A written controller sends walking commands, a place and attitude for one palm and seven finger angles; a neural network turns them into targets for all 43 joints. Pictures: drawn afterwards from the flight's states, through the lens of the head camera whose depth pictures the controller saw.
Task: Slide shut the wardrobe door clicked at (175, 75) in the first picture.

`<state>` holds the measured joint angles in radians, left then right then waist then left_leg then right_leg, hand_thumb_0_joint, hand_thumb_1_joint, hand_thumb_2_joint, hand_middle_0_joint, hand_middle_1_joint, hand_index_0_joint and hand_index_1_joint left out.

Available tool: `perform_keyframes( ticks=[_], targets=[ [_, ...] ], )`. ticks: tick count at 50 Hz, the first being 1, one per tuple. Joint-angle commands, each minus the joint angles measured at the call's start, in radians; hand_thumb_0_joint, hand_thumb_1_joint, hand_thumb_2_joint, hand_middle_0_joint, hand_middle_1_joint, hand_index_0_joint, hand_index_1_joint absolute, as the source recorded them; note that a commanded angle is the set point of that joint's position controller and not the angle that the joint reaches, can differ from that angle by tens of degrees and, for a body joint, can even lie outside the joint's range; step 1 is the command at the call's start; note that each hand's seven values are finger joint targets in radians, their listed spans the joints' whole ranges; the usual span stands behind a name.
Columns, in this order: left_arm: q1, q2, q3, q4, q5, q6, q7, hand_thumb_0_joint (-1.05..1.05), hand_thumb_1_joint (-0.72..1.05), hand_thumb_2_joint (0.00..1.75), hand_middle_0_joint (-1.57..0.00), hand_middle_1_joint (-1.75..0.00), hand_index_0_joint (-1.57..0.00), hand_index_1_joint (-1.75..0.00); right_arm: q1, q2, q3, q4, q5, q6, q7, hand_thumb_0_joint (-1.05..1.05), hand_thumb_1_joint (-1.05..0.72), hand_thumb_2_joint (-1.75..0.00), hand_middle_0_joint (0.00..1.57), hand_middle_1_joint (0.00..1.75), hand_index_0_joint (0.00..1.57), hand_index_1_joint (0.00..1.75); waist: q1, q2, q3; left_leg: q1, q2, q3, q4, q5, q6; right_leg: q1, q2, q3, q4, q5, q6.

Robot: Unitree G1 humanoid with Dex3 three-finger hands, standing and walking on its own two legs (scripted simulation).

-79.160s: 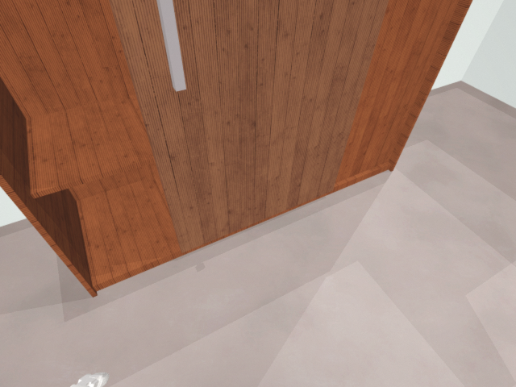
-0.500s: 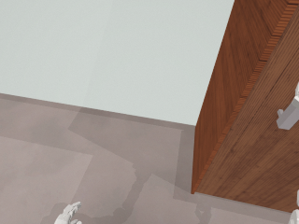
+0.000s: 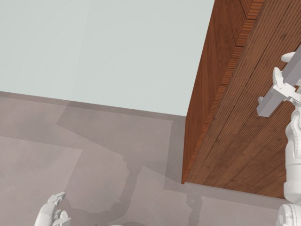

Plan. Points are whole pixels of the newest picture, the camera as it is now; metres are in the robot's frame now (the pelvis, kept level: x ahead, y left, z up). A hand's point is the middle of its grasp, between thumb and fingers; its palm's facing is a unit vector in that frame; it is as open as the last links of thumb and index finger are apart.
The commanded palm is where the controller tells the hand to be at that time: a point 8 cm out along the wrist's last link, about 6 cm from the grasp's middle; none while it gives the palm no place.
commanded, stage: stop walking and hold the door there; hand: right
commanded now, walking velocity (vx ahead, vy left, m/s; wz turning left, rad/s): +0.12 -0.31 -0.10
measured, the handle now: (284, 74) +0.45 -0.27 +0.20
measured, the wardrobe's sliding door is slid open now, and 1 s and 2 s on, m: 0.00 0.01 0.01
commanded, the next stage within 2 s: loosen the grip on the handle in 1.32 s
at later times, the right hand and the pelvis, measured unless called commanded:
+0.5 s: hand (285, 89) +0.40 -0.26 +0.19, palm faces +0.11 +0.98 -0.18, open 7.0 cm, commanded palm +0.38 -0.30 +0.19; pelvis -0.02 -0.14 +0.00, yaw -1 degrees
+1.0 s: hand (285, 90) +0.40 -0.25 +0.19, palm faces -0.06 +0.99 -0.08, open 7.1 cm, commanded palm +0.38 -0.28 +0.19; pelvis -0.01 -0.17 +0.00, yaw -4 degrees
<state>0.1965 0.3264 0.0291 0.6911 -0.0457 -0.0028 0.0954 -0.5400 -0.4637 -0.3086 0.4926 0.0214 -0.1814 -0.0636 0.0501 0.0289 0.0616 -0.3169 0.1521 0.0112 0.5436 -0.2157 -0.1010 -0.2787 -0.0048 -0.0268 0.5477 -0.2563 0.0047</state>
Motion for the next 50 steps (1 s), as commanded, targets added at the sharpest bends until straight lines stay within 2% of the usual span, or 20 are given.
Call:
perform_keyframes(
  ticks=[1,3,8,9,11,12,15,18,22,24,26,27,28,32,35,38,39,44,46,50],
  targets=[
    [-0.088,0.098,0.035,-0.161,-0.009,-0.039,0.000,0.00,0.90,0.90,-0.20,-0.30,-0.20,-0.30,-0.408,-0.209,-0.003,-0.277,0.022,-0.067,-0.023,0.00,-0.90,-0.90,0.45,1.40,0.45,1.40,-0.046,-0.348,-0.275,-0.059,-0.107,0.101,0.276,-0.206,0.066,0.158,-0.230,0.190,-0.181,0.299,-0.123],
    [-0.096,0.043,0.002,-0.170,0.000,-0.052,-0.009,0.00,0.90,0.90,-0.20,-0.30,-0.20,-0.30,-0.454,-0.146,0.054,-0.347,0.017,-0.072,-0.018,0.00,-0.90,-0.90,0.45,1.40,0.45,1.40,-0.044,-0.325,-0.254,-0.151,-0.106,0.063,0.446,-0.373,0.071,0.183,-0.269,0.260,-0.189,0.442,-0.223],
    [-0.118,0.068,0.013,-0.147,-0.001,-0.073,-0.037,0.00,0.90,0.90,-0.20,-0.30,-0.20,-0.30,-0.387,-0.154,0.024,-0.319,0.035,-0.031,-0.030,0.00,-0.90,-0.90,0.45,1.40,0.45,1.40,-0.086,-0.141,-0.285,0.157,-0.078,0.106,-0.029,-0.063,0.068,0.102,-0.137,0.076,-0.031,0.334,-0.122],
    [-0.122,0.058,0.005,-0.147,0.003,-0.075,-0.039,0.00,0.90,0.90,-0.20,-0.30,-0.20,-0.30,-0.383,-0.178,0.005,-0.307,0.029,-0.032,-0.031,0.00,-0.90,-0.90,0.45,1.40,0.45,1.40,-0.098,-0.066,-0.290,0.308,-0.009,0.053,-0.162,0.058,0.093,-0.010,-0.098,0.049,0.030,0.198,-0.084],
    [-0.111,0.049,0.009,-0.155,0.016,-0.067,-0.039,0.00,0.90,0.90,-0.20,-0.30,-0.20,-0.30,-0.359,-0.218,-0.019,-0.254,0.030,-0.012,-0.037,0.00,-0.90,-0.90,0.45,1.40,0.45,1.40,-0.082,0.223,-0.276,0.462,0.431,-0.523,-0.256,0.285,0.268,-0.372,0.037,0.071,0.502,-0.264,0.018],
    [-0.097,0.061,0.008,-0.121,0.035,-0.062,-0.043,0.00,0.90,0.90,-0.20,-0.30,-0.20,-0.30,-0.316,-0.182,-0.009,-0.172,0.027,0.014,-0.039,0.00,-0.90,-0.90,0.45,1.40,0.45,1.40,-0.080,0.093,-0.263,0.411,0.475,-0.471,-0.243,0.283,0.286,-0.376,0.018,0.171,0.619,-0.223,0.032],
    [-0.110,0.029,-0.008,-0.119,0.029,-0.064,-0.043,0.00,0.90,0.90,-0.20,-0.30,-0.20,-0.30,-0.459,-0.242,-0.078,-0.291,0.035,-0.017,-0.037,0.00,-0.90,-0.90,0.45,1.40,0.45,1.40,-0.059,0.271,-0.293,0.403,0.341,-0.197,-0.141,0.285,0.226,-0.396,-0.031,0.153,0.707,-0.124,0.043],
    [-0.135,-0.004,-0.021,-0.118,0.036,-0.043,-0.035,0.00,0.90,0.90,-0.20,-0.30,-0.20,-0.30,-0.446,-0.198,-0.039,-0.289,0.026,-0.029,-0.025,0.00,-0.90,-0.90,0.45,1.40,0.45,1.40,-0.057,0.202,-0.254,0.273,0.279,-0.051,-0.131,0.215,0.171,-0.273,-0.034,0.042,0.519,-0.098,0.034],
    [-0.169,-0.035,-0.013,-0.143,0.032,-0.037,-0.015,0.00,0.90,0.90,-0.20,-0.30,-0.20,-0.30,-0.454,-0.002,0.109,-0.407,0.034,-0.029,-0.025,0.00,-0.90,-0.90,0.45,1.40,0.45,1.40,-0.043,0.269,-0.232,0.138,0.152,0.122,-0.069,0.110,0.149,0.048,0.016,-0.158,0.056,-0.033,0.012],
    [-0.156,-0.019,-0.001,-0.148,0.033,-0.042,-0.014,0.00,0.90,0.90,-0.20,-0.30,-0.20,-0.30,-0.493,0.082,0.174,-0.484,0.034,-0.039,-0.015,0.00,-0.90,-0.90,0.45,1.40,0.45,1.40,-0.024,0.091,-0.283,0.030,0.053,0.167,0.108,0.039,0.115,0.247,-0.003,-0.158,-0.067,0.099,0.025],
    [-0.151,0.033,0.013,-0.164,0.021,-0.052,-0.021,0.00,0.90,0.90,-0.20,-0.30,-0.20,-0.30,-0.592,0.215,0.289,-0.571,0.048,-0.056,-0.001,0.00,-0.90,-0.90,0.45,1.40,0.45,1.40,-0.016,-0.294,-0.335,-0.140,-0.114,0.147,0.381,-0.340,0.069,0.317,-0.292,0.260,-0.175,0.308,-0.092],
    [-0.149,0.004,0.002,-0.165,0.013,-0.053,-0.027,0.00,0.90,0.90,-0.20,-0.30,-0.20,-0.30,-0.621,0.290,0.365,-0.555,0.050,-0.052,0.009,0.00,-0.90,-0.90,0.45,1.40,0.45,1.40,-0.006,-0.168,-0.303,-0.142,-0.118,0.052,0.439,-0.376,0.084,0.280,-0.367,0.378,-0.218,0.348,-0.169],
    [-0.131,0.024,0.016,-0.157,0.013,-0.057,-0.031,0.00,0.90,0.90,-0.20,-0.30,-0.20,-0.30,-0.602,0.309,0.377,-0.505,0.042,-0.038,0.019,0.00,-0.90,-0.90,0.45,1.40,0.45,1.40,-0.028,-0.029,-0.258,-0.120,-0.096,0.037,0.341,-0.319,0.088,0.243,-0.359,0.269,-0.170,0.559,-0.183],
    [-0.139,0.012,0.017,-0.119,0.018,-0.083,-0.070,0.00,0.90,0.90,-0.20,-0.30,-0.20,-0.30,-0.667,0.278,0.412,-0.590,0.027,-0.033,0.013,0.00,-0.90,-0.90,0.45,1.40,0.45,1.40,-0.015,-0.304,-0.352,-0.026,-0.109,0.027,0.151,-0.170,0.103,0.321,-0.316,0.152,-0.040,0.647,-0.129],
    [-0.141,0.002,0.011,-0.140,0.015,-0.080,-0.074,0.00,0.90,0.90,-0.20,-0.30,-0.20,-0.30,-0.623,0.236,0.380,-0.534,0.025,-0.019,0.013,0.00,-0.90,-0.90,0.45,1.40,0.45,1.40,-0.038,-0.183,-0.389,0.193,-0.122,0.000,-0.065,0.011,0.113,0.202,-0.292,0.120,0.049,0.485,-0.094],
    [-0.147,-0.028,0.007,-0.160,0.003,-0.080,-0.059,0.00,0.90,0.90,-0.20,-0.30,-0.20,-0.30,-0.610,0.235,0.378,-0.454,0.029,0.009,0.019,0.00,-0.90,-0.90,0.45,1.40,0.45,1.40,-0.033,0.404,-0.328,0.266,0.056,-0.225,-0.188,0.205,0.219,-0.050,-0.031,-0.001,0.285,-0.124,0.010],
    [-0.149,-0.024,0.006,-0.150,0.003,-0.083,-0.055,0.00,0.90,0.90,-0.20,-0.30,-0.20,-0.30,-0.589,0.262,0.392,-0.433,0.032,0.007,0.021,0.00,-0.90,-0.90,0.45,1.40,0.45,1.40,-0.044,0.397,-0.315,0.309,0.094,-0.245,-0.181,0.263,0.260,-0.106,-0.027,0.040,0.358,-0.200,0.006],
    [-0.144,-0.037,-0.017,-0.121,0.026,-0.086,-0.031,0.00,0.90,0.90,-0.20,-0.30,-0.20,-0.30,-0.568,0.255,0.369,-0.462,0.036,-0.030,0.012,0.00,-0.90,-0.90,0.45,1.40,0.45,1.40,-0.034,0.082,-0.405,0.247,-0.003,-0.035,0.033,0.382,0.155,0.218,-0.074,-0.005,-0.121,0.229,-0.021],
    [-0.145,-0.013,-0.005,-0.144,0.021,-0.085,-0.050,0.00,0.90,0.90,-0.20,-0.30,-0.20,-0.30,-0.622,0.363,0.464,-0.495,0.048,-0.039,0.023,0.00,-0.90,-0.90,0.45,1.40,0.45,1.40,-0.033,-0.168,-0.444,-0.004,-0.122,0.004,0.139,0.023,0.088,0.442,-0.318,0.274,-0.089,0.713,-0.135],
    [-0.125,-0.021,-0.009,-0.131,0.027,-0.092,-0.069,0.00,0.90,0.90,-0.20,-0.30,-0.20,-0.30,-0.638,0.355,0.478,-0.516,0.025,-0.039,0.026,0.00,-0.90,-0.90,0.45,1.40,0.45,1.40,-0.023,-0.212,-0.358,-0.097,-0.130,-0.013,0.087,-0.179,0.114,0.511,-0.311,0.200,-0.049,0.865,-0.152]
  ],
)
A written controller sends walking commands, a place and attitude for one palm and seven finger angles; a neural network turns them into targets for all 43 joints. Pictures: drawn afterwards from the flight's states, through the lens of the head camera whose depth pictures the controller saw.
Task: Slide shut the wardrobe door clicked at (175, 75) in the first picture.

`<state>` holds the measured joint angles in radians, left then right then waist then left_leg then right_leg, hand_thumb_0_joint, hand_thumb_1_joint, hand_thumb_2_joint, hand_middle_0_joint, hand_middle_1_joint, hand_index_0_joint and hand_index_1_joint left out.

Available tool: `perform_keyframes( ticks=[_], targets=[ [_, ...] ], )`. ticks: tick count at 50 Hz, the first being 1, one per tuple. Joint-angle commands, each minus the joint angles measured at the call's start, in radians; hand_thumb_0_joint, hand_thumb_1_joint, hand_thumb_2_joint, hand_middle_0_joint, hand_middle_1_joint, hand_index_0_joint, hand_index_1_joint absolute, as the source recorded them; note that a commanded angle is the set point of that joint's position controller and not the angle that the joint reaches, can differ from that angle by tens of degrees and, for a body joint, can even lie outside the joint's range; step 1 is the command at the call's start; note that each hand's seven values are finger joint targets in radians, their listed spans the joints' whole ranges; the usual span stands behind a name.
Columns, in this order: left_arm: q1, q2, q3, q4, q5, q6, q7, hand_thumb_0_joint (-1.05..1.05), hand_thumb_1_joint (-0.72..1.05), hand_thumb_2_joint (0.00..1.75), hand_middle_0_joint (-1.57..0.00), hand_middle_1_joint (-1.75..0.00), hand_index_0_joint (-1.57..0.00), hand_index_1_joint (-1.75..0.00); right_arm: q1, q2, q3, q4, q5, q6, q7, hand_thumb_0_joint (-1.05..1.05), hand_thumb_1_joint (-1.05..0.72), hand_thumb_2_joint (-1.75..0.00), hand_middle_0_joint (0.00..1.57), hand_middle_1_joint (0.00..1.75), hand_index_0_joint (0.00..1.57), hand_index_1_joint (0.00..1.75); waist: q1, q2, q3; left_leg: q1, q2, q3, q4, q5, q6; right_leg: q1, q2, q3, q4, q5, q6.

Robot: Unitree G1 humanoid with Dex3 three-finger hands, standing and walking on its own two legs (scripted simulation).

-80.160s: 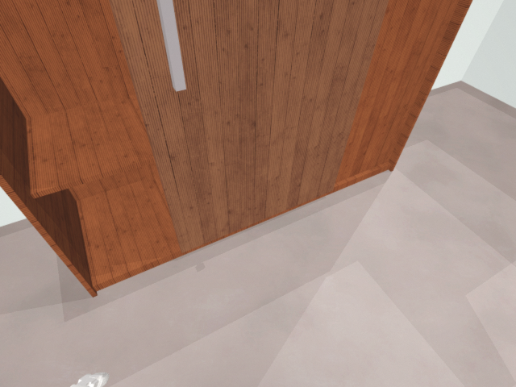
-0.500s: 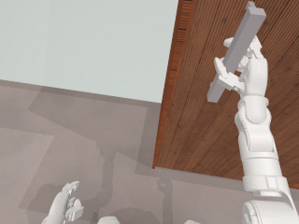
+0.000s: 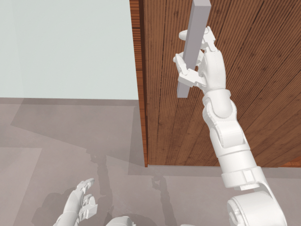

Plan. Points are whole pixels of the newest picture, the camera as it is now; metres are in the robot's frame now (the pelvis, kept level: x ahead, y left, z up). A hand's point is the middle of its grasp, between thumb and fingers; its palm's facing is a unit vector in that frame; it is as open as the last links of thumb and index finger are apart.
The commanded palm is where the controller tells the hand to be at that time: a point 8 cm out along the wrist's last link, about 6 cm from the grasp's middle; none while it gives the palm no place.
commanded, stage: stop walking and hold the door there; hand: right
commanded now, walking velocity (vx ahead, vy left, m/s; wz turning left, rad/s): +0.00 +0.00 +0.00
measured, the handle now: (188, 53) +0.46 -0.07 +0.19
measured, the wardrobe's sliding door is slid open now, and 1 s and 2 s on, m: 0.01 0.01 0.01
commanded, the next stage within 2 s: loosen the grip on the handle in 0.32 s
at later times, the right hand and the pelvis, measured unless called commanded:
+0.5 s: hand (186, 69) +0.41 -0.06 +0.19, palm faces -0.13 +0.97 -0.21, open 7.5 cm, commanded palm +0.38 -0.11 +0.18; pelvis +0.00 +0.01 +0.00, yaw -1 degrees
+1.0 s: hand (186, 71) +0.41 -0.06 +0.18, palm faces -0.08 +0.99 -0.12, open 14.5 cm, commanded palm +0.40 -0.11 +0.19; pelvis -0.06 +0.02 -0.01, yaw +5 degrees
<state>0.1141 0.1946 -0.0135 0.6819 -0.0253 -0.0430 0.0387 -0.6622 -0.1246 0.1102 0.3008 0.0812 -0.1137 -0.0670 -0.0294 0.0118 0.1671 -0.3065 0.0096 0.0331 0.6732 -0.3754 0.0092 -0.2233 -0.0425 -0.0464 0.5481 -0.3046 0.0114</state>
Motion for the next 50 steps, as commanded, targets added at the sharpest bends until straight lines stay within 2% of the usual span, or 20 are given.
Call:
perform_keyframes(
  ticks=[1,5,8,13,20,21,22,23,24,25,27,29,32,37,40,41,42,44,47,50],
  targets=[
    [-0.039,0.117,0.040,-0.123,0.004,-0.050,-0.016,0.00,0.90,0.90,-0.20,-0.30,-0.20,-0.30,-0.501,0.007,0.049,-0.317,-0.038,-0.104,0.027,0.00,-0.90,-0.90,0.45,1.40,0.45,1.40,0.052,-0.172,-0.478,-0.045,0.002,-0.014,-0.137,0.059,0.005,0.460,-0.236,0.148,-0.009,0.892,-0.127],
    [-0.047,0.107,0.044,-0.161,-0.011,-0.035,-0.001,0.00,0.90,0.90,-0.20,-0.30,-0.20,-0.30,-0.444,-0.018,0.038,-0.318,-0.044,-0.100,0.035,0.00,-0.90,-0.90,0.45,1.40,0.45,1.40,0.066,0.021,-0.539,0.326,0.098,-0.079,-0.242,0.714,0.022,0.178,-0.085,-0.017,0.078,0.529,-0.028],
    [-0.062,0.099,0.041,-0.160,-0.013,-0.022,0.011,0.00,0.90,0.90,-0.20,-0.30,-0.20,-0.30,-0.385,0.004,0.054,-0.281,-0.027,-0.082,0.038,0.00,-0.90,-0.90,0.45,1.40,0.45,1.40,0.055,0.117,-0.472,0.281,0.147,-0.145,-0.229,0.620,0.047,0.089,-0.042,0.022,0.007,0.271,-0.001],
    [-0.055,0.103,0.038,-0.153,-0.001,-0.010,0.023,0.00,0.90,0.90,-0.20,-0.30,-0.20,-0.30,-0.360,-0.011,0.024,-0.290,-0.025,-0.095,0.027,0.00,-0.90,-0.90,0.45,1.40,0.45,1.40,0.055,0.015,-0.506,0.225,0.080,-0.057,-0.214,0.568,-0.001,0.209,-0.089,0.020,-0.057,0.463,-0.035],
    [-0.054,0.111,0.041,-0.161,0.000,0.002,0.025,0.00,0.90,0.90,-0.20,-0.30,-0.20,-0.30,-0.358,-0.024,0.018,-0.282,-0.026,-0.100,0.021,0.00,-0.90,-0.90,0.45,1.40,0.45,1.40,0.054,0.046,-0.525,0.256,0.076,-0.048,-0.229,0.612,-0.001,0.204,-0.081,0.007,-0.060,0.503,-0.025],
    [-0.024,0.132,0.117,-0.147,0.026,-0.060,0.008,0.00,0.90,0.90,-0.20,-0.30,-0.20,-0.30,-1.008,-0.611,-0.450,-0.235,-0.165,-0.098,-0.001,0.00,-0.90,-0.90,0.45,1.40,0.45,1.40,0.002,0.292,-0.395,0.209,0.036,-0.127,-0.301,0.819,-0.052,0.167,-0.055,-0.090,0.050,0.406,-0.050],
    [-0.014,0.161,0.150,0.001,0.000,-0.090,-0.035,0.00,0.90,0.90,-0.20,-0.30,-0.20,-0.30,-1.023,-0.490,-0.404,0.137,-0.125,0.018,0.033,0.00,-0.78,-0.84,0.45,1.40,0.45,1.40,0.121,-0.006,-0.620,0.256,0.044,-0.065,-0.126,0.840,0.070,-0.026,0.016,-0.013,-0.128,0.506,-0.011],
    [0.153,0.142,0.089,-0.057,0.008,-0.117,-0.034,0.00,0.90,0.90,-0.20,-0.30,-0.20,-0.30,-0.730,-0.300,-0.328,0.188,-0.115,0.030,0.034,0.00,-0.66,-0.78,0.45,1.40,0.45,1.40,0.104,0.139,-0.721,0.268,-0.013,-0.018,-0.071,0.889,0.059,0.065,0.055,-0.024,-0.086,0.613,-0.017],
    [0.154,0.125,0.079,-0.058,-0.001,-0.099,-0.029,0.00,0.90,0.90,-0.20,-0.30,-0.20,-0.30,-0.479,-0.061,-0.225,0.244,-0.063,0.032,0.074,0.00,-0.54,-0.73,0.45,1.40,0.45,1.40,0.089,0.124,-0.708,0.210,-0.025,0.007,-0.088,0.821,0.037,0.074,0.037,-0.005,-0.077,0.665,-0.006],
    [0.127,0.147,0.075,-0.066,0.002,-0.102,-0.027,0.00,0.90,0.90,-0.20,-0.30,-0.20,-0.30,-0.476,-0.110,-0.283,0.091,0.018,-0.001,0.093,0.00,-0.42,-0.67,0.45,1.40,0.45,1.40,0.063,-0.083,-0.728,0.166,-0.002,0.001,-0.110,0.707,0.030,0.190,0.023,-0.008,-0.077,0.632,0.018],
    [0.089,0.163,0.054,-0.072,0.011,-0.101,-0.024,0.00,0.90,0.90,-0.20,-0.30,-0.20,-0.30,-0.464,-0.206,-0.377,0.173,0.067,-0.015,0.105,0.00,-0.17,-0.55,0.45,1.40,0.45,1.40,0.047,-0.153,-0.661,0.135,0.001,-0.004,-0.138,0.578,0.041,0.174,0.038,0.001,-0.072,0.497,0.024],
    [0.084,0.149,0.038,-0.089,0.005,-0.104,-0.026,0.00,0.90,0.90,-0.20,-0.30,-0.20,-0.30,-0.550,-0.083,-0.258,0.188,0.086,-0.060,0.122,0.00,0.07,-0.43,0.45,1.40,0.45,1.40,0.093,0.001,-0.529,0.090,-0.005,-0.004,-0.175,0.449,0.032,0.073,0.028,0.009,-0.092,0.298,0.000],
    [0.116,0.168,0.039,-0.099,0.006,-0.127,-0.028,0.00,0.90,0.90,-0.20,-0.30,-0.20,-0.30,-0.646,-0.193,-0.292,0.287,0.026,-0.202,0.083,0.00,0.43,-0.26,0.44,1.38,0.44,1.38,0.112,0.177,-0.330,-0.020,-0.007,-0.022,-0.230,0.134,0.016,-0.086,0.018,0.025,-0.123,-0.010,-0.021],
    [0.158,0.171,0.043,-0.097,0.008,-0.169,-0.037,0.00,0.90,0.90,-0.20,-0.30,-0.20,-0.30,-0.780,-0.225,-0.231,0.351,-0.057,-0.353,0.043,0.00,0.55,-0.20,0.37,1.30,0.37,1.30,0.124,0.013,-0.430,-0.087,-0.002,-0.067,-0.209,-0.028,0.021,-0.109,0.049,0.002,-0.070,-0.160,-0.026],
    [0.186,0.177,0.050,-0.095,0.005,-0.189,-0.032,0.00,0.90,0.90,-0.20,-0.30,-0.20,-0.30,-0.804,-0.227,-0.204,0.372,-0.071,-0.364,0.054,0.00,0.55,-0.20,0.33,1.25,0.33,1.25,0.135,0.031,-0.545,-0.051,0.000,-0.090,-0.211,-0.076,0.015,-0.131,0.060,0.003,-0.051,-0.180,-0.029],
    [0.195,0.196,0.059,-0.094,0.004,-0.191,-0.025,0.00,0.90,0.90,-0.20,-0.30,-0.20,-0.30,-0.752,-0.382,-0.328,0.368,-0.074,-0.366,0.057,0.00,0.55,-0.20,0.32,1.23,0.32,1.23,0.096,0.060,-0.584,0.009,0.006,-0.112,-0.223,-0.105,0.015,-0.159,0.061,-0.001,-0.050,-0.175,-0.033],
    [0.189,0.201,0.054,-0.096,0.001,-0.185,-0.019,0.00,0.90,0.90,-0.20,-0.30,-0.20,-0.30,-0.714,-0.405,-0.331,0.387,-0.070,-0.356,0.066,0.00,0.55,-0.20,0.30,1.22,0.30,1.22,0.097,0.054,-0.594,0.035,0.006,-0.123,-0.226,-0.111,0.014,-0.182,0.065,-0.003,-0.051,-0.167,-0.034],
    [0.189,0.189,0.047,-0.097,-0.009,-0.192,-0.011,0.00,0.90,0.90,-0.20,-0.30,-0.20,-0.30,-0.773,-0.322,-0.258,0.375,-0.040,-0.342,0.092,0.00,0.55,-0.20,0.28,1.18,0.28,1.18,0.128,0.074,-0.550,0.019,0.012,-0.141,-0.258,-0.161,0.007,-0.208,0.064,-0.004,-0.045,-0.190,-0.035],
    [0.208,0.219,0.051,-0.067,-0.014,-0.196,0.003,0.00,0.90,0.90,-0.20,-0.30,-0.20,-0.30,-0.721,-0.382,-0.330,0.466,0.011,-0.305,0.109,0.00,0.55,-0.20,0.25,1.15,0.25,1.15,0.134,0.142,-0.461,0.002,0.014,-0.158,-0.294,-0.223,0.007,-0.262,0.062,0.006,-0.036,-0.203,-0.031],
    [0.212,0.217,0.054,-0.052,-0.014,-0.199,0.004,0.00,0.90,0.90,-0.20,-0.30,-0.20,-0.30,-0.765,-0.392,-0.338,0.430,0.026,-0.301,0.118,0.00,0.55,-0.20,0.25,1.15,0.25,1.15,0.136,0.065,-0.479,0.010,0.010,-0.148,-0.275,-0.156,0.004,-0.246,0.058,0.008,-0.034,-0.168,-0.035]
  ],
)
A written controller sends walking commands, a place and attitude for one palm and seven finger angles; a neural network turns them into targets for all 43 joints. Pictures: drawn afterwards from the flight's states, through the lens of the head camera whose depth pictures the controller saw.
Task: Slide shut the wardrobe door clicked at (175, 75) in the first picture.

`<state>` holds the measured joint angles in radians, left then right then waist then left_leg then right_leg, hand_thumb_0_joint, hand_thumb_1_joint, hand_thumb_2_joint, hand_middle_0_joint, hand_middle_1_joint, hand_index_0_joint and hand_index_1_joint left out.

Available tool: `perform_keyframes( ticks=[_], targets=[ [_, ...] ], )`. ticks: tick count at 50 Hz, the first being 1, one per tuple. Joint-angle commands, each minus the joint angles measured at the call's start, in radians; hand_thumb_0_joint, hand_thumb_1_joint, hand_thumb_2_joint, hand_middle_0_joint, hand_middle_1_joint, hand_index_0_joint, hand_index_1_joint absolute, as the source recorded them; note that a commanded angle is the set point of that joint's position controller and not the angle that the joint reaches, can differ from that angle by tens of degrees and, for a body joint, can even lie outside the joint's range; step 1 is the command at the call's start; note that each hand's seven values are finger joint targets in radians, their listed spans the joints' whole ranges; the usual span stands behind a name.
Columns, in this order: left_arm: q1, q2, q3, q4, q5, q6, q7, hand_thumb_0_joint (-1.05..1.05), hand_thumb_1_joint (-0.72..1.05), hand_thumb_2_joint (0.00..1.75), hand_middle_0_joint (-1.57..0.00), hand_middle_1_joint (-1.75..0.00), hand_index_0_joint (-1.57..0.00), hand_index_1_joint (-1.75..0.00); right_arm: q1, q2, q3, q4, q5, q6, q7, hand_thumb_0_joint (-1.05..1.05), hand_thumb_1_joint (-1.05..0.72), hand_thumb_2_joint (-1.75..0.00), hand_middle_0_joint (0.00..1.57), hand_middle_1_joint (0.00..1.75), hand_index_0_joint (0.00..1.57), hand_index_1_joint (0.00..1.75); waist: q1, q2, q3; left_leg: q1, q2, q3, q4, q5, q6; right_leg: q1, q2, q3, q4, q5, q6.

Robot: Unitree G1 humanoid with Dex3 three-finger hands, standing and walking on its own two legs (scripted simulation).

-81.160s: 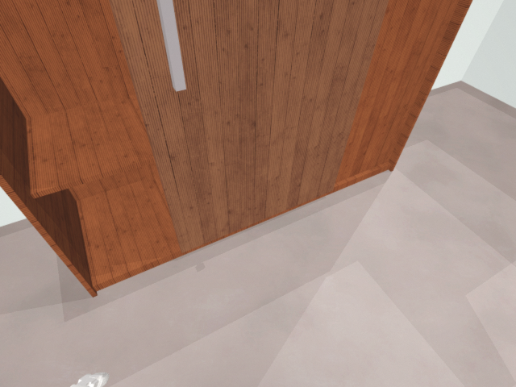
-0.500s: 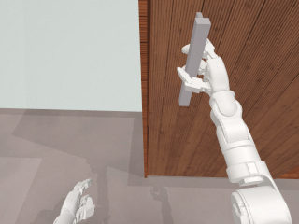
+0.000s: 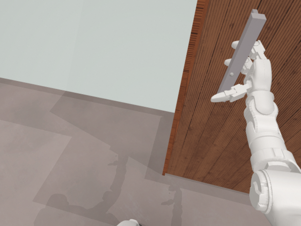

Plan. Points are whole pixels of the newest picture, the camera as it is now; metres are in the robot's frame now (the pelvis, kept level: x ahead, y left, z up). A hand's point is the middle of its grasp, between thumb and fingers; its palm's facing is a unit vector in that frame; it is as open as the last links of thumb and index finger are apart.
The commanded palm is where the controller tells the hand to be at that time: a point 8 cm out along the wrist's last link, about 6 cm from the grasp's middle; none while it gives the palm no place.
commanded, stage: slip the hand off the handle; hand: right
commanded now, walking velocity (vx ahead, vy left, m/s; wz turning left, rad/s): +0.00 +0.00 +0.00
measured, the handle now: (235, 60) +0.51 -0.13 +0.20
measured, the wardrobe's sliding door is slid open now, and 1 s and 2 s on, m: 0.01 0.01 0.01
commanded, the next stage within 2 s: draw the hand back to the body in 1.42 s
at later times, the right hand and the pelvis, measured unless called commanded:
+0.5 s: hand (238, 75) +0.46 -0.14 +0.19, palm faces -0.08 +0.99 -0.10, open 14.7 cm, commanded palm +0.44 -0.23 +0.20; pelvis +0.02 -0.03 +0.00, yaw +1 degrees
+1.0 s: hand (275, 95) +0.40 -0.21 +0.19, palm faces -0.01 +0.99 -0.11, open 14.7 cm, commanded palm +0.38 -0.25 +0.20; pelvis +0.07 -0.03 +0.01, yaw -1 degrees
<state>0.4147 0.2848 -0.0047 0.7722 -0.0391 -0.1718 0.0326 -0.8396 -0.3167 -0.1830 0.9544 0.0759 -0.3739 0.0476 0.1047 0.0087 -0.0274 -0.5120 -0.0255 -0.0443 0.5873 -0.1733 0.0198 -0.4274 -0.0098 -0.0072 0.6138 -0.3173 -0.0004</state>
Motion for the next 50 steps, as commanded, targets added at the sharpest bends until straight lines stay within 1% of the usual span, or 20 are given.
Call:
perform_keyframes(
  ticks=[1,2,7,14,19,21,22,23,24,26,29,31,35,38,41,42,44,47,49,50],
  targets=[
    [-0.079,0.126,0.047,-0.139,0.003,-0.072,0.009,0.00,0.90,0.90,-0.20,-0.30,-0.20,-0.30,-0.578,-0.198,-0.042,-0.228,0.025,-0.042,0.003,0.00,0.55,-0.20,0.25,1.15,0.25,1.15,-0.002,0.059,-0.290,0.206,0.041,-0.052,-0.173,-0.333,-0.007,-0.023,0.020,-0.027,-0.104,-0.166,-0.022],
    [-0.080,0.124,0.043,-0.142,0.006,-0.072,0.005,0.00,0.90,0.90,-0.20,-0.30,-0.20,-0.30,-0.569,-0.185,-0.028,-0.232,0.017,-0.039,0.001,0.00,0.55,-0.20,0.25,1.15,0.25,1.15,-0.006,-0.001,-0.282,0.188,0.038,-0.044,-0.159,-0.305,-0.002,-0.015,0.021,-0.022,-0.108,-0.165,-0.022],
    [-0.099,0.128,0.038,-0.175,0.014,-0.065,0.003,0.00,0.90,0.90,-0.20,-0.30,-0.20,-0.30,-0.500,-0.246,-0.074,-0.263,0.005,-0.035,-0.019,0.00,0.55,-0.20,0.25,1.15,0.25,1.15,-0.025,0.043,-0.285,0.194,0.045,-0.041,-0.151,-0.328,-0.004,-0.041,0.024,-0.016,-0.103,-0.197,-0.026],
    [-0.140,0.128,0.024,-0.215,0.012,-0.041,0.021,0.00,0.90,0.90,-0.20,-0.30,-0.20,-0.30,-0.441,-0.267,-0.099,-0.295,0.025,-0.008,-0.016,0.00,0.55,-0.20,0.25,1.15,0.25,1.15,-0.041,0.093,-0.268,0.199,0.046,-0.031,-0.135,-0.314,-0.010,-0.047,0.010,-0.011,-0.110,-0.217,-0.026],
    [-0.170,0.119,0.017,-0.242,0.011,-0.020,0.039,0.00,0.90,0.90,-0.20,-0.30,-0.20,-0.30,-0.364,-0.296,-0.129,-0.377,0.038,0.017,-0.016,0.00,0.55,-0.20,0.25,1.15,0.25,1.15,-0.077,0.062,-0.294,0.240,0.046,-0.021,-0.111,-0.246,-0.001,-0.024,0.000,-0.002,-0.125,-0.179,-0.024],
    [-0.188,0.113,0.012,-0.252,0.008,-0.012,0.047,0.00,0.90,0.90,-0.20,-0.30,-0.20,-0.30,-0.337,-0.264,-0.106,-0.411,0.044,0.035,-0.016,0.00,0.55,-0.20,0.25,1.15,0.25,1.15,-0.076,0.053,-0.271,0.223,0.044,-0.011,-0.114,-0.239,-0.003,-0.005,-0.004,0.000,-0.134,-0.187,-0.024],
    [-0.194,0.110,0.011,-0.255,0.009,-0.008,0.051,0.00,0.90,0.90,-0.20,-0.30,-0.20,-0.30,-0.337,-0.269,-0.110,-0.431,0.043,0.041,-0.021,0.00,0.55,-0.20,0.25,1.15,0.25,1.15,-0.077,0.074,-0.265,0.225,0.040,-0.006,-0.108,-0.225,0.000,-0.001,-0.005,0.009,-0.136,-0.171,-0.027],
    [-0.199,0.111,0.010,-0.259,0.008,-0.005,0.054,0.00,0.90,0.90,-0.20,-0.30,-0.20,-0.30,-0.313,-0.262,-0.108,-0.445,0.045,0.050,-0.020,0.00,0.55,-0.20,0.25,1.15,0.25,1.15,-0.083,0.031,-0.250,0.221,0.041,-0.003,-0.104,-0.197,0.003,0.005,-0.006,0.004,-0.140,-0.138,-0.025],
    [-0.194,0.110,0.010,-0.258,0.008,0.000,0.056,0.00,0.90,0.90,-0.20,-0.30,-0.20,-0.30,-0.287,-0.268,-0.119,-0.466,0.048,0.058,-0.025,0.00,0.55,-0.20,0.25,1.15,0.25,1.15,-0.090,0.051,-0.254,0.235,0.039,0.007,-0.097,-0.169,0.005,0.022,-0.010,0.009,-0.146,-0.110,-0.023],
    [-0.196,0.106,0.011,-0.266,0.009,0.009,0.062,0.00,0.90,0.90,-0.20,-0.30,-0.20,-0.30,-0.238,-0.268,-0.128,-0.524,0.052,0.080,-0.029,0.00,0.55,-0.20,0.25,1.15,0.25,1.15,-0.106,0.022,-0.292,0.269,0.035,0.013,-0.081,-0.070,0.011,0.057,-0.009,0.001,-0.138,0.002,-0.020],
    [-0.189,0.095,0.012,-0.270,0.011,0.026,0.067,0.00,0.90,0.90,-0.20,-0.30,-0.20,-0.30,-0.149,-0.260,-0.144,-0.609,0.060,0.118,-0.034,0.00,0.55,-0.20,0.25,1.15,0.25,1.15,-0.125,0.037,-0.334,0.338,0.035,0.020,-0.060,0.118,0.013,0.097,-0.009,-0.011,-0.124,0.176,-0.016],
    [-0.195,0.089,0.012,-0.273,0.008,0.039,0.071,0.00,0.90,0.90,-0.20,-0.30,-0.20,-0.30,-0.097,-0.250,-0.147,-0.646,0.072,0.146,-0.028,0.00,0.55,-0.20,0.25,1.15,0.25,1.15,-0.132,0.027,-0.333,0.360,0.035,0.023,-0.062,0.175,0.012,0.110,-0.007,-0.020,-0.123,0.226,-0.011],
    [-0.200,0.085,0.012,-0.271,0.005,0.057,0.075,0.00,0.90,0.90,-0.20,-0.30,-0.20,-0.30,-0.044,-0.258,-0.160,-0.710,0.069,0.178,-0.018,0.00,0.55,-0.20,0.25,1.15,0.25,1.15,-0.131,0.027,-0.307,0.371,0.030,0.030,-0.070,0.223,0.013,0.125,-0.009,-0.019,-0.126,0.281,-0.010],
    [-0.200,0.083,0.018,-0.281,0.006,0.052,0.068,0.00,0.90,0.90,-0.20,-0.30,-0.20,-0.30,0.019,-0.236,-0.150,-0.789,0.061,0.173,0.011,0.00,0.55,-0.20,0.25,1.15,0.25,1.15,-0.132,-0.033,-0.326,0.369,0.025,0.035,-0.072,0.240,0.015,0.166,-0.008,-0.018,-0.126,0.316,-0.009],
    [-0.204,0.076,0.022,-0.296,0.007,0.031,0.056,0.00,0.90,0.90,-0.20,-0.30,-0.20,-0.30,0.059,-0.121,-0.051,-0.900,0.081,0.159,0.084,0.00,0.55,-0.20,0.25,1.15,0.25,1.15,-0.110,-0.063,-0.352,0.348,0.018,0.047,-0.069,0.266,0.013,0.235,-0.007,-0.012,-0.116,0.365,-0.006],
    [-0.204,0.074,0.022,-0.303,0.005,0.021,0.054,0.00,0.90,0.90,-0.20,-0.30,-0.20,-0.30,0.058,-0.076,-0.005,-0.938,0.094,0.153,0.111,0.00,0.55,-0.20,0.25,1.15,0.25,1.15,-0.094,-0.037,-0.344,0.340,0.014,0.050,-0.071,0.279,0.012,0.250,-0.008,-0.007,-0.107,0.386,-0.010],
    [-0.204,0.079,0.024,-0.299,0.005,0.001,0.052,0.00,0.90,0.90,-0.20,-0.30,-0.20,-0.30,0.095,-0.062,0.020,-0.985,0.109,0.151,0.156,0.00,0.55,-0.20,0.25,1.15,0.25,1.15,-0.091,-0.051,-0.333,0.311,0.011,0.056,-0.069,0.261,0.009,0.274,-0.010,0.007,-0.105,0.387,-0.005],
    [-0.216,0.084,0.018,-0.296,0.001,-0.015,0.056,0.00,0.90,0.90,-0.20,-0.30,-0.20,-0.30,0.122,-0.038,0.049,-0.999,0.131,0.181,0.188,0.00,0.55,-0.20,0.25,1.15,0.25,1.15,-0.076,-0.027,-0.246,0.265,0.008,0.065,-0.087,0.193,0.006,0.249,-0.003,0.023,-0.111,0.299,-0.010],
    [-0.235,0.082,0.013,-0.295,0.001,-0.024,0.057,0.00,0.90,0.90,-0.20,-0.30,-0.20,-0.30,0.155,-0.041,0.036,-1.014,0.139,0.208,0.186,0.00,0.55,-0.20,0.25,1.15,0.25,1.15,-0.092,-0.045,-0.224,0.262,0.013,0.069,-0.090,0.146,0.008,0.234,0.003,0.029,-0.121,0.245,-0.006],
    [-0.241,0.085,0.011,-0.295,0.002,-0.026,0.058,0.00,0.90,0.90,-0.20,-0.30,-0.20,-0.30,0.188,-0.078,-0.009,-1.018,0.141,0.220,0.175,0.00,0.55,-0.20,0.25,1.15,0.25,1.15,-0.108,-0.029,-0.229,0.276,0.015,0.072,-0.088,0.129,0.010,0.217,0.005,0.034,-0.125,0.228,-0.004]
  ],
)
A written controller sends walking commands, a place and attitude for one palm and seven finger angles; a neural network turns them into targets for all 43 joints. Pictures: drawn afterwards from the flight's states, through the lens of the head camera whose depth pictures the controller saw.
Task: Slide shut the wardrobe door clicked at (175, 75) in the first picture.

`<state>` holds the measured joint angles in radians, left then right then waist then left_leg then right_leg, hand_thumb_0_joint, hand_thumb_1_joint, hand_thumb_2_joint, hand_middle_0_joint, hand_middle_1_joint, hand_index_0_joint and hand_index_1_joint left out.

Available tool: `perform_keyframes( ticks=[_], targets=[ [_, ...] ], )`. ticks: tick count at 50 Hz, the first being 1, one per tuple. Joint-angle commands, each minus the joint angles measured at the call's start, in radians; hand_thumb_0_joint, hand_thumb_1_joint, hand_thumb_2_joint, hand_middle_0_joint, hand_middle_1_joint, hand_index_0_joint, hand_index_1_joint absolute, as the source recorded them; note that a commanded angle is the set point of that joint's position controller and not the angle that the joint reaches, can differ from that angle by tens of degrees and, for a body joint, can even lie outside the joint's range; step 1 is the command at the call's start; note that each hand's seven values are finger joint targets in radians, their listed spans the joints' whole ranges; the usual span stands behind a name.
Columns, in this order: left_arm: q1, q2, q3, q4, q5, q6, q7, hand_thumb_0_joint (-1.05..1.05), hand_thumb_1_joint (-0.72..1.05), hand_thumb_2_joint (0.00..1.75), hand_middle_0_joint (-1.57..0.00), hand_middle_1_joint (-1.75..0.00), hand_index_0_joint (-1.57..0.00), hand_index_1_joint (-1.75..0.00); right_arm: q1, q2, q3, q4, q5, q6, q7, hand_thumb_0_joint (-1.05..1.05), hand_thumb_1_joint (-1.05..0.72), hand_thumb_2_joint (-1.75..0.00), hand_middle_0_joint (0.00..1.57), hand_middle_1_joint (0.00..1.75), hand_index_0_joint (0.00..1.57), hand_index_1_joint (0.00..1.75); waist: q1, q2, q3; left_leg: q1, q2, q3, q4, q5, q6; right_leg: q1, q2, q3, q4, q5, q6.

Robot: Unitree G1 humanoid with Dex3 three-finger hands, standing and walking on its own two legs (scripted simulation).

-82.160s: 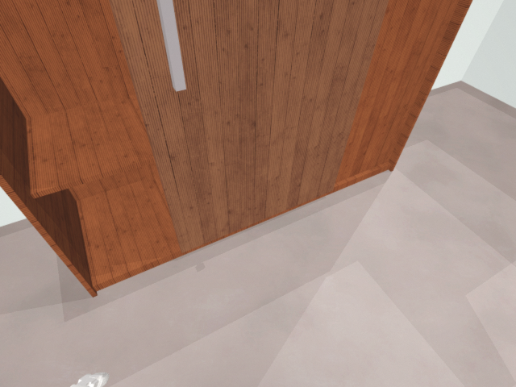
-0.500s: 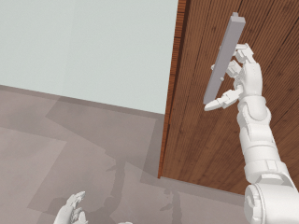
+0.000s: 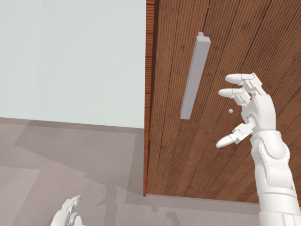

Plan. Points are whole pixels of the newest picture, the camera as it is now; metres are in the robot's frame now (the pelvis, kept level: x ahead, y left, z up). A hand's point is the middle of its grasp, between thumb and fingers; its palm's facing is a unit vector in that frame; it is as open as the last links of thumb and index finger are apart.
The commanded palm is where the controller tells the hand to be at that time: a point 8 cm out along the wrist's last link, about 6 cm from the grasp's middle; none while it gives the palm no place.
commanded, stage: slip the hand off the handle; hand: right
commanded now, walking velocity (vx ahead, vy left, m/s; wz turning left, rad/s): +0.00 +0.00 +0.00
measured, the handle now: (191, 79) +0.45 -0.09 +0.19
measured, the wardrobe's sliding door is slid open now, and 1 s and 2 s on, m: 0.01 0.01 0.01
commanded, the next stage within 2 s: draw the hand back to the body in 0.42 s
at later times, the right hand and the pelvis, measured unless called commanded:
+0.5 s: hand (237, 142) +0.25 -0.16 +0.18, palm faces -0.03 +0.99 -0.12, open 14.7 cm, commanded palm +0.24 -0.21 +0.19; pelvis -0.01 +0.01 +0.00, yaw -1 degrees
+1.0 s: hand (260, 161) +0.22 -0.20 +0.17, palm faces +0.12 +0.99 -0.04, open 14.7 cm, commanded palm +0.19 -0.24 +0.19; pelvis -0.02 +0.01 +0.00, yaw -1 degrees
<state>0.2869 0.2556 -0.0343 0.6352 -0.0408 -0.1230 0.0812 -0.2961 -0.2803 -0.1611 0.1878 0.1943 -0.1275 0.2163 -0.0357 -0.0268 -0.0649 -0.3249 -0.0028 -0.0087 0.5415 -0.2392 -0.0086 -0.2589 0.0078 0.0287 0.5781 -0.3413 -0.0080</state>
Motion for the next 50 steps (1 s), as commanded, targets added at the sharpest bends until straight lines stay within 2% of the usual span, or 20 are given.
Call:
perform_keyframes(
  ticks=[1,2,6,7,10,12,17,19,22,27,28,29,30,32,33,36,39,44,48,50],
  targets=[
    [-0.126,0.110,0.038,-0.161,0.005,-0.076,0.008,0.00,0.90,0.90,-0.20,-0.30,-0.20,-0.30,-0.315,-0.120,-0.052,-0.253,0.024,-0.015,-0.002,0.00,0.55,-0.20,0.25,1.15,0.25,1.15,0.020,0.009,-0.191,0.099,-0.004,0.036,-0.044,0.188,0.038,0.040,-0.008,-0.006,-0.090,0.242,0.003],
    [-0.130,0.115,0.036,-0.162,0.009,-0.075,0.007,0.00,0.90,0.90,-0.20,-0.30,-0.20,-0.30,-0.282,-0.161,-0.096,-0.270,0.026,-0.010,-0.014,0.00,0.55,-0.20,0.25,1.15,0.25,1.15,0.002,0.009,-0.195,0.121,-0.004,0.034,-0.039,0.197,0.041,0.030,-0.004,-0.007,-0.089,0.251,0.003],
    [-0.169,0.098,0.027,-0.183,0.017,-0.074,-0.004,0.00,0.90,0.90,-0.20,-0.30,-0.20,-0.30,-0.185,-0.172,-0.142,-0.345,0.024,-0.013,-0.043,0.00,0.55,-0.20,0.25,1.15,0.25,1.15,-0.028,0.032,-0.207,0.171,0.002,0.032,-0.025,0.234,0.041,0.011,-0.002,-0.019,-0.084,0.278,0.002],
    [-0.168,0.099,0.027,-0.184,0.020,-0.073,-0.005,0.00,0.90,0.90,-0.20,-0.30,-0.20,-0.30,-0.168,-0.187,-0.154,-0.367,0.023,-0.021,-0.047,0.00,0.55,-0.20,0.25,1.15,0.25,1.15,-0.027,0.045,-0.214,0.181,0.000,0.030,-0.023,0.237,0.040,0.011,-0.002,-0.021,-0.081,0.280,0.000],
    [-0.183,0.086,0.020,-0.198,0.019,-0.080,-0.011,0.00,0.90,0.90,-0.20,-0.30,-0.20,-0.30,-0.151,-0.129,-0.084,-0.442,0.015,-0.034,-0.034,0.00,0.55,-0.20,0.25,1.15,0.25,1.15,-0.015,-0.009,-0.191,0.162,0.000,0.030,-0.018,0.251,0.038,0.028,-0.004,-0.026,-0.075,0.291,0.000],
    [-0.181,0.088,0.020,-0.198,0.020,-0.087,-0.008,0.00,0.90,0.90,-0.20,-0.30,-0.20,-0.30,-0.146,-0.124,-0.068,-0.469,0.020,-0.035,-0.019,0.00,0.55,-0.20,0.25,1.15,0.25,1.15,-0.002,0.012,-0.172,0.152,-0.004,0.027,-0.026,0.234,0.036,0.032,-0.004,-0.023,-0.070,0.271,-0.006],
    [-0.191,0.091,0.012,-0.190,0.012,-0.098,0.005,0.00,0.90,0.90,-0.20,-0.30,-0.20,-0.30,-0.054,-0.111,-0.055,-0.466,0.044,0.004,0.024,0.00,0.55,-0.20,0.25,1.15,0.25,1.15,0.001,0.025,-0.105,0.123,-0.004,0.026,-0.058,0.128,0.031,0.012,0.000,-0.015,-0.081,0.172,-0.009],
    [-0.211,0.086,0.005,-0.201,0.009,-0.107,0.008,0.00,0.90,0.90,-0.20,-0.30,-0.20,-0.30,-0.051,-0.078,-0.012,-0.503,0.051,0.023,0.033,0.00,0.55,-0.20,0.25,1.15,0.25,1.15,0.001,0.009,-0.094,0.107,0.001,0.026,-0.065,0.083,0.028,0.014,0.004,-0.012,-0.085,0.134,-0.010],
    [-0.210,0.092,0.003,-0.190,0.014,-0.116,0.013,0.00,0.90,0.90,-0.20,-0.30,-0.20,-0.30,-0.004,-0.134,-0.083,-0.507,0.064,0.034,0.021,0.00,0.55,-0.20,0.25,1.15,0.25,1.15,-0.013,0.037,-0.095,0.120,0.002,0.023,-0.074,0.044,0.027,-0.001,0.005,-0.005,-0.086,0.113,-0.010],
    [-0.223,0.087,0.002,-0.172,0.015,-0.134,0.024,0.00,0.90,0.90,-0.20,-0.30,-0.20,-0.30,-0.116,-0.143,-0.083,-0.517,0.047,0.000,-0.026,0.00,0.55,-0.20,0.25,1.15,0.25,1.15,0.002,0.034,-0.082,0.085,0.002,0.015,-0.091,-0.074,0.023,-0.006,0.006,0.000,-0.091,0.038,-0.010],
    [-0.278,0.090,-0.005,-0.172,-0.012,-0.129,0.029,0.00,0.90,0.90,-0.20,-0.30,-0.20,-0.30,-0.023,-0.148,-0.131,-0.387,0.098,0.165,-0.034,0.00,0.55,-0.20,0.25,1.15,0.25,1.15,-0.057,-0.020,-0.118,0.138,0.013,0.015,-0.101,-0.079,0.033,-0.024,0.001,-0.003,-0.125,0.009,-0.008],
    [-0.303,0.085,-0.014,-0.186,-0.019,-0.124,0.035,0.00,0.90,0.90,-0.20,-0.30,-0.20,-0.30,-0.130,-0.127,-0.086,-0.527,0.098,0.236,-0.037,0.00,0.55,-0.20,0.25,1.15,0.25,1.15,-0.043,-0.071,-0.148,0.156,0.019,0.019,-0.107,-0.054,0.030,0.016,0.007,-0.006,-0.132,0.033,-0.011],
    [-0.305,0.084,-0.011,-0.189,-0.014,-0.127,0.042,0.00,0.90,0.90,-0.20,-0.30,-0.20,-0.30,-0.160,-0.154,-0.116,-0.555,0.096,0.281,-0.047,0.00,0.55,-0.20,0.25,1.15,0.25,1.15,-0.046,-0.075,-0.165,0.173,0.019,0.023,-0.104,-0.023,0.031,0.031,0.008,-0.003,-0.131,0.067,-0.009],
    [-0.313,0.086,-0.016,-0.191,-0.015,-0.128,0.037,0.00,0.90,0.90,-0.20,-0.30,-0.20,-0.30,-0.070,-0.157,-0.135,-0.556,0.094,0.379,-0.057,0.00,0.55,-0.20,0.25,1.15,0.25,1.15,-0.066,-0.044,-0.187,0.212,0.014,0.036,-0.091,0.053,0.035,0.033,0.007,-0.002,-0.131,0.147,-0.011],
    [-0.309,0.084,-0.019,-0.193,-0.014,-0.126,0.035,0.00,0.90,0.90,-0.20,-0.30,-0.20,-0.30,-0.043,-0.148,-0.130,-0.587,0.090,0.403,-0.059,0.00,0.55,-0.20,0.25,1.15,0.25,1.15,-0.062,-0.022,-0.184,0.222,0.013,0.043,-0.087,0.103,0.033,0.040,0.006,-0.004,-0.131,0.192,-0.013],
    [-0.293,0.086,-0.011,-0.189,-0.009,-0.129,0.024,0.00,0.90,0.90,-0.20,-0.30,-0.20,-0.30,0.031,-0.137,-0.142,-0.643,0.095,0.405,-0.052,0.00,0.55,-0.20,0.25,1.15,0.25,1.15,-0.051,0.046,-0.175,0.218,0.006,0.047,-0.081,0.178,0.025,0.059,0.002,-0.014,-0.116,0.250,-0.014],
    [-0.287,0.093,-0.011,-0.182,-0.007,-0.126,0.017,0.00,0.90,0.90,-0.20,-0.30,-0.20,-0.30,0.109,-0.120,-0.151,-0.630,0.120,0.400,-0.029,0.00,0.55,-0.20,0.25,1.15,0.25,1.15,-0.047,0.088,-0.102,0.183,0.002,0.047,-0.092,0.150,0.021,0.046,0.000,-0.012,-0.120,0.221,-0.014],
    [-0.302,0.096,-0.008,-0.184,-0.016,-0.102,0.022,0.00,0.90,0.90,-0.20,-0.30,-0.20,-0.30,0.122,-0.154,-0.173,-0.651,0.111,0.444,-0.022,0.00,0.55,-0.20,0.25,1.15,0.25,1.15,-0.041,0.007,-0.022,0.126,0.001,0.040,-0.122,0.035,0.021,0.040,0.003,-0.016,-0.129,0.149,-0.014],
    [-0.300,0.092,-0.010,-0.198,-0.013,-0.120,0.031,0.00,0.90,0.90,-0.20,-0.30,-0.20,-0.30,0.062,-0.170,-0.167,-0.763,0.099,0.416,-0.034,0.00,0.51,-0.22,0.25,1.13,0.25,1.13,-0.034,-0.067,-0.062,0.130,0.000,0.037,-0.121,0.002,0.024,0.082,0.006,-0.004,-0.128,0.135,-0.015],
    [-0.284,0.094,-0.009,-0.197,-0.010,-0.134,0.037,0.00,0.90,0.90,-0.20,-0.30,-0.20,-0.30,0.068,-0.172,-0.168,-0.787,0.106,0.385,-0.029,0.00,0.44,-0.25,0.25,1.09,0.25,1.09,-0.030,-0.048,-0.099,0.145,-0.001,0.040,-0.114,0.023,0.023,0.102,0.005,0.001,-0.123,0.149,-0.016]
  ],
)
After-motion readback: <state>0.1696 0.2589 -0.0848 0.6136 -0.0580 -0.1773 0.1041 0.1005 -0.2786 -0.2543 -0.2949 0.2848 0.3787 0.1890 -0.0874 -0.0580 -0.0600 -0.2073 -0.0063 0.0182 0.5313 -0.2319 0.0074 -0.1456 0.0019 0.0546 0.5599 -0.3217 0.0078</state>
